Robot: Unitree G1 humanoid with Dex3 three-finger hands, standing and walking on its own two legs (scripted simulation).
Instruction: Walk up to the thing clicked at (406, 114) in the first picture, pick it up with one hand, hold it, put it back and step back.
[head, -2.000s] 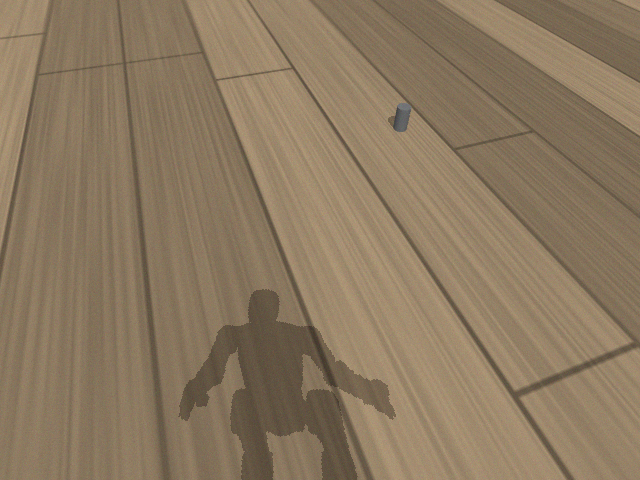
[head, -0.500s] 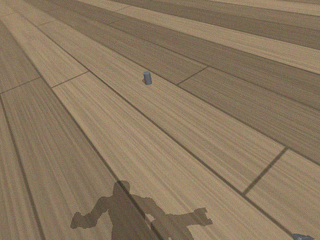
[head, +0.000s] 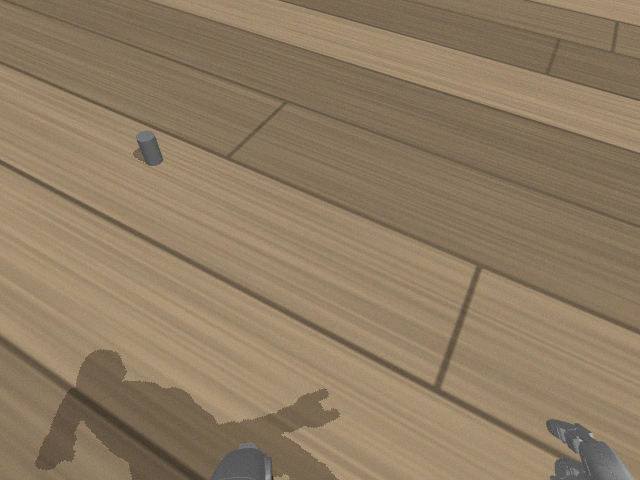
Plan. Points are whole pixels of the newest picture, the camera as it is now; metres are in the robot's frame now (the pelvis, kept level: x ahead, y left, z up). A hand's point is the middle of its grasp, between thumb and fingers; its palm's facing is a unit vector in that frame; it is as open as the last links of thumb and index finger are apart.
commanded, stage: walk up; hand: left
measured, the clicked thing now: (149, 148) +1.48 +0.66 -0.67
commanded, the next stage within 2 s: none
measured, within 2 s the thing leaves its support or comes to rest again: neither
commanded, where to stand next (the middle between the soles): +1.02 +0.91 m, yaw -63 degrees
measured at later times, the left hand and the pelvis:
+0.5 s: hand (85, 270) +0.46 +0.38 -0.10, palm faces -0.19 -0.83 -0.52, open 7.3 cm; pelvis +0.27 +0.13 +0.01, yaw -14 degrees
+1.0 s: hand (45, 169) +0.72 +0.55 -0.11, palm faces -0.50 -0.67 -0.55, open 7.4 cm; pelvis +0.50 +0.32 +0.02, yaw -30 degrees
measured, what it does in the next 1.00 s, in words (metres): walks ahead, turning right: right foot, then left foot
